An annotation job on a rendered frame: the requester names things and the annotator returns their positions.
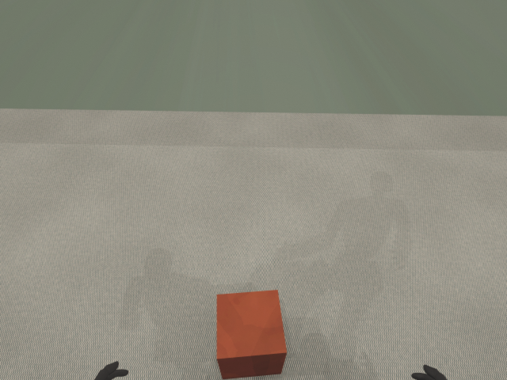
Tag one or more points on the carton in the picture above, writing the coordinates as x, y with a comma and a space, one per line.
250, 334

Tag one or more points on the left robot hand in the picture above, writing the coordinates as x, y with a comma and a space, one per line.
110, 372

